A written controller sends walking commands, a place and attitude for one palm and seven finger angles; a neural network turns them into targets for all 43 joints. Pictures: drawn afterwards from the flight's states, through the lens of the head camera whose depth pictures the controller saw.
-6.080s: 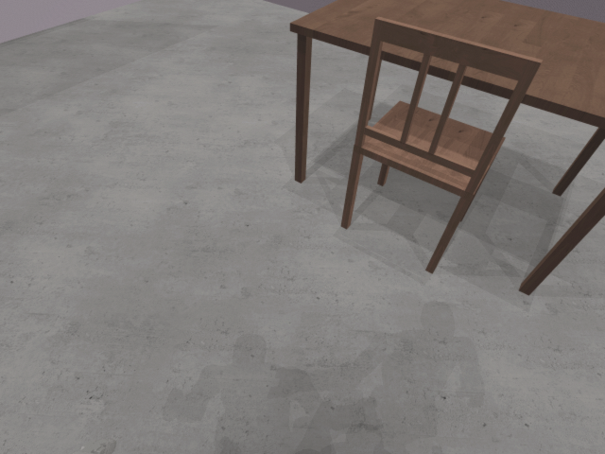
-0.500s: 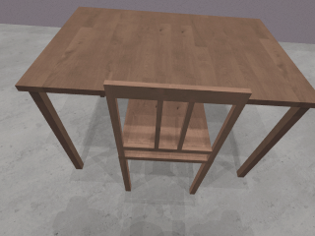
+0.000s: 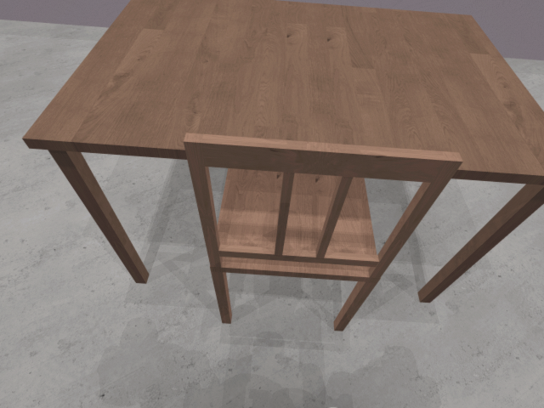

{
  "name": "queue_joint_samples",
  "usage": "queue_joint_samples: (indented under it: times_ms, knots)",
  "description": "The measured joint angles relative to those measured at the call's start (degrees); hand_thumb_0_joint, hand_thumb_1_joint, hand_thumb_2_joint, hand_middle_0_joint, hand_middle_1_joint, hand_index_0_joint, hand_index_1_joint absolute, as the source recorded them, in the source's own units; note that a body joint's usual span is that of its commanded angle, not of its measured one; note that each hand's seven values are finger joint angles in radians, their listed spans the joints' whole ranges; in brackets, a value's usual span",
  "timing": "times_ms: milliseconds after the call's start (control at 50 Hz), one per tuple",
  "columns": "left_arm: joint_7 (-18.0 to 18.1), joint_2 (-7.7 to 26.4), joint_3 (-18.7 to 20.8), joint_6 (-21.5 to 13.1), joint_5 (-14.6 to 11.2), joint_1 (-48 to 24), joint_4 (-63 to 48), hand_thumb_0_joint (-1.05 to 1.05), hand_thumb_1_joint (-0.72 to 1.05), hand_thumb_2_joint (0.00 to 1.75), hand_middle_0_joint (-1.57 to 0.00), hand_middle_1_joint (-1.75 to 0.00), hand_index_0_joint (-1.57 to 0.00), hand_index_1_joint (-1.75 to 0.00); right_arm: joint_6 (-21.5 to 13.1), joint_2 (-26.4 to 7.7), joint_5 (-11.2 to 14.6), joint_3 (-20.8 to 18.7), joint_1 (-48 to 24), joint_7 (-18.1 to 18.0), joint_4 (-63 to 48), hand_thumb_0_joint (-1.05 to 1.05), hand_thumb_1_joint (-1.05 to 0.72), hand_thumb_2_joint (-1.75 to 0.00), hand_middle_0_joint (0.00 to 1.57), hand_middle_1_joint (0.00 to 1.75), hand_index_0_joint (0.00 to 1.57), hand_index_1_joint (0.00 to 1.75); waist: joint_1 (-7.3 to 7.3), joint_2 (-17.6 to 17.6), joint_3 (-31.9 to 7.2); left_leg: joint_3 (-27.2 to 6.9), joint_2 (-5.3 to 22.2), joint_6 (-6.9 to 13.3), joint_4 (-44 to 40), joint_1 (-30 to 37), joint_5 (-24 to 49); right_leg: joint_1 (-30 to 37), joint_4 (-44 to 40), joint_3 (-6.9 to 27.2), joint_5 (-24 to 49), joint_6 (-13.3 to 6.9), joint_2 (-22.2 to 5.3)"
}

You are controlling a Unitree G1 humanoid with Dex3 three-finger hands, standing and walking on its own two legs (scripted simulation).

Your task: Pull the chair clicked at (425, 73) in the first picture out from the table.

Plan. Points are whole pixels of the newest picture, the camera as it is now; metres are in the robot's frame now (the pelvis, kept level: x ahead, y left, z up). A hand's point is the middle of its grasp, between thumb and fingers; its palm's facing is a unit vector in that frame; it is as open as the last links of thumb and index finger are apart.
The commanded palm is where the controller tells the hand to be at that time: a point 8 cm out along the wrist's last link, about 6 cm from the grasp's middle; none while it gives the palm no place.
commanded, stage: come to a stop and stand still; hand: left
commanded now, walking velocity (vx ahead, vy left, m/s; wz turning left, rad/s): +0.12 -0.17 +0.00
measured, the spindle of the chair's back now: (283, 216) +0.48 +0.01 -0.08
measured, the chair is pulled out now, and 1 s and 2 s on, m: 0.00 0.00 0.00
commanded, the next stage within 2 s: look again from close up in 1.04 s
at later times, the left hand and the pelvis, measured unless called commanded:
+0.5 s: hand out of the picture -0.02 +0.14 -0.16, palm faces +0.01 -0.98 -0.20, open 7.4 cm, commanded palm none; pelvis -0.02 -0.02 +0.01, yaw -1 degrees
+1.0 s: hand out of the picture -0.05 +0.07 -0.16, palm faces +0.09 -0.99 -0.14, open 7.4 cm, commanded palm none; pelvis -0.01 -0.06 +0.01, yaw +0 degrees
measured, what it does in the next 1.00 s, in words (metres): steps on the spot: right foot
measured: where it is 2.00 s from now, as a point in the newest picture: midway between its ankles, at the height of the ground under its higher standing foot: outside the picture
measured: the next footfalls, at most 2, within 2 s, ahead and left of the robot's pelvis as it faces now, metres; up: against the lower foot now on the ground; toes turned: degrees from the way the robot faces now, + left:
right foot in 0.40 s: -0.04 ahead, -0.12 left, +0.00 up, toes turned -4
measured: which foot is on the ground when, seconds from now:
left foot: down 0.00-1.00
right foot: up 0.00-0.38, down 0.40-1.00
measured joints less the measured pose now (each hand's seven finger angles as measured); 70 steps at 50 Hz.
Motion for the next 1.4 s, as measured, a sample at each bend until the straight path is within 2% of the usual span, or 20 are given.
queue_joint_samples:
  times_ms: [40,60,100,160,320,400,420,480,560,740,920,1080,1140,1220,1260,1300,1320,1400]
  knots:
    - [0.1,1.0,0.2,0.9,-0.1,0.2,0.5,0.01,0.91,0.90,-0.20,-0.30,-0.20,-0.30,-0.5,1.3,-0.5,0.7,0.3,-0.3,0.0,0.01,-0.91,-0.90,0.19,0.30,0.20,0.29,-0.11,-1.3,-0.4,0.4,-0.4,1.8,0.2,0.1,0.2,-1.6,6.5,3.1,-7.6,-0.7,1.8]
    - [0.1,1.3,0.3,1.1,-0.2,0.4,0.9,0.01,0.91,0.90,-0.20,-0.30,-0.20,-0.30,-0.7,1.9,-0.7,1.2,0.5,-0.5,0.2,0.01,-0.91,-0.90,0.19,0.30,0.20,0.29,-0.16,-1.5,-0.8,0.4,-0.3,2.2,-0.7,0.5,0.6,-2.1,10.0,4.3,-8.9,-1.0,3.0]
    - [-0.2,1.6,0.4,0.9,-0.2,1.1,1.6,0.01,0.91,0.90,-0.19,-0.30,-0.20,-0.30,-0.9,2.9,-0.8,1.9,1.1,-0.9,0.9,0.01,-0.91,-0.90,0.20,0.30,0.20,0.30,-0.03,-1.7,-1.7,0.3,-0.3,2.5,-3.4,1.7,2.1,-2.3,15.0,5.1,-8.6,-1.0,4.7]
    - [-0.8,1.4,0.1,0.6,-0.4,2.8,2.7,0.01,0.91,0.90,-0.19,-0.30,-0.20,-0.30,-1.2,3.1,-0.8,2.1,1.6,-1.5,1.8,0.01,-0.94,-0.90,0.20,0.30,0.20,0.30,0.02,-1.7,-2.8,0.5,-0.4,2.8,-7.1,3.1,4.3,-0.4,16.6,4.8,-7.6,-0.7,5.6]
    - [-1.3,-0.7,-1.2,1.1,-0.4,5.3,4.7,0.01,0.91,0.90,-0.19,-0.30,-0.20,-0.30,-1.4,2.6,-0.9,1.8,2.9,-1.3,3.1,0.01,-0.93,-0.90,0.20,0.30,0.20,0.30,-1.27,-0.2,-3.1,1.2,-0.4,2.4,-10.3,3.1,6.9,7.4,5.7,2.6,-10.5,-1.4,5.2]
    - [-1.1,-1.7,-1.8,-0.4,-0.6,6.0,5.1,0.01,0.91,0.90,-0.19,-0.30,-0.20,-0.30,-1.2,2.5,-0.4,1.7,4.5,-1.2,4.7,0.01,-0.92,-0.90,0.20,0.30,0.20,0.30,-1.38,0.1,-3.1,1.5,-0.8,1.3,-8.1,1.5,6.3,13.2,-8.4,2.0,-3.1,-2.4,4.5]
    - [-0.8,-2.2,-2.0,-0.9,-0.6,5.9,5.8,0.01,0.91,0.90,-0.19,-0.30,-0.20,-0.30,-1.1,2.2,-0.1,1.7,4.7,-1.1,5.5,0.01,-0.92,-0.90,0.20,0.30,0.20,0.30,-1.32,0.9,-2.9,1.3,-0.2,0.8,-7.2,1.3,5.8,13.9,-9.5,1.8,-3.5,-2.9,5.0]
    - [-0.6,-3.8,-2.9,-2.0,-0.7,6.5,7.1,0.01,0.91,0.90,-0.19,-0.30,-0.20,-0.30,-0.7,1.9,0.1,2.0,5.7,-0.9,7.4,0.01,-0.92,-0.90,0.20,0.30,0.20,0.30,-1.82,3.3,-3.0,0.2,1.2,-0.3,-8.1,2.4,6.6,15.3,-10.8,0.9,-3.0,-4.3,6.6]
    - [-0.4,-4.6,-3.4,-2.8,-1.1,7.5,8.4,0.01,0.92,0.90,-0.19,-0.30,-0.20,-0.30,-0.8,2.8,0.1,2.8,6.9,-0.8,9.2,0.01,-0.91,-0.90,0.20,0.30,0.20,0.30,-2.03,3.5,-3.2,-0.4,1.9,-1.3,-9.9,3.7,7.3,16.4,-12.0,0.4,-2.4,-5.4,7.5]
    - [-0.2,-6.7,-3.5,-3.1,-1.3,8.8,8.9,0.01,0.91,0.90,-0.20,-0.30,-0.20,-0.30,-0.7,4.3,0.1,3.3,7.6,-1.1,10.7,0.01,-0.91,-0.90,0.20,0.30,0.20,0.30,-1.43,3.4,-2.9,-1.7,3.4,-2.9,-9.9,3.9,7.3,17.3,-12.8,-0.8,-2.4,-7.1,9.2]
    - [0.1,-7.7,-3.3,-3.3,-1.2,10.2,9.2,0.01,0.91,0.90,-0.20,-0.30,-0.20,-0.30,-0.7,3.9,0.2,3.1,5.9,-1.8,9.9,0.01,-0.91,-0.90,0.20,0.30,0.20,0.30,-0.56,2.9,-2.8,-2.3,4.3,-3.4,-8.5,3.7,6.0,17.9,-12.8,-1.2,-2.9,-7.8,10.1]
    - [0.2,-7.2,-3.1,-3.2,-1.0,10.8,9.4,0.01,0.91,0.90,-0.20,-0.30,-0.20,-0.30,-0.8,2.8,0.2,3.0,4.0,-2.4,9.2,0.01,-0.93,-0.90,0.19,0.30,0.20,0.30,0.20,2.4,-2.9,-2.0,4.1,-3.5,-8.0,4.3,5.2,18.6,-12.8,-0.9,-3.5,-7.4,9.9]
    - [0.2,-6.7,-3.1,-3.2,-1.0,10.7,9.4,0.01,0.91,0.90,-0.20,-0.30,-0.20,-0.30,-0.8,2.5,0.3,3.0,3.5,-2.4,9.0,0.01,-0.93,-0.90,0.19,0.30,0.20,0.30,0.35,2.2,-2.9,-1.7,3.9,-3.3,-8.1,4.6,5.0,18.8,-12.9,-0.6,-3.6,-7.1,9.6]
    - [1.4,-6.6,-3.4,-5.5,0.1,12.3,6.7,0.01,0.91,0.90,-0.20,-0.30,-0.20,-0.30,-1.1,1.1,0.4,2.3,2.4,-1.3,5.3,0.02,-0.94,-0.90,0.20,0.30,0.20,0.30,0.52,2.8,-3.1,-2.1,3.0,-0.3,5.6,-2.0,-0.1,16.1,-12.1,0.6,-2.6,-6.1,9.9]
    - [1.3,-5.9,-3.6,-5.7,0.3,13.0,5.1,0.01,0.91,0.90,-0.20,-0.30,-0.20,-0.30,-2.0,0.9,0.5,2.2,2.1,-0.8,2.9,0.02,-0.93,-0.90,0.19,0.30,0.20,0.30,0.01,2.6,-3.1,-1.3,1.9,0.6,4.7,-2.2,-0.2,14.6,-9.9,1.4,-3.2,-6.3,9.6]
    - [1.1,-4.9,-3.7,-5.2,0.1,13.4,4.0,0.01,0.91,0.90,-0.20,-0.30,-0.20,-0.30,-3.0,0.8,0.4,2.3,2.5,-0.7,1.2,0.01,-0.93,-0.90,0.19,0.30,0.20,0.30,-0.61,2.6,-3.5,-0.7,1.2,1.4,0.5,-0.6,3.2,13.1,-6.4,1.5,-5.0,-5.8,9.6]
    - [1.1,-4.2,-3.6,-4.7,0.0,13.1,3.7,0.01,0.91,0.90,-0.20,-0.30,-0.20,-0.30,-3.2,1.0,0.3,2.4,2.7,-0.7,0.8,0.01,-0.93,-0.90,0.19,0.30,0.20,0.30,-0.82,2.2,-3.9,-0.6,0.9,1.6,0.4,-0.3,1.6,12.7,-5.0,1.6,-6.2,-5.5,9.2]
    - [1.1,-2.2,-3.3,-3.1,0.0,10.9,2.4,0.01,0.91,0.90,-0.20,-0.30,-0.20,-0.30,-2.8,1.4,0.1,2.9,3.7,-1.2,1.1,0.01,-0.94,-0.90,0.20,0.30,0.20,0.30,-0.11,1.8,-5.0,-0.5,-0.2,2.3,1.7,-0.3,-0.6,13.2,-4.6,1.6,-6.6,-4.4,8.1]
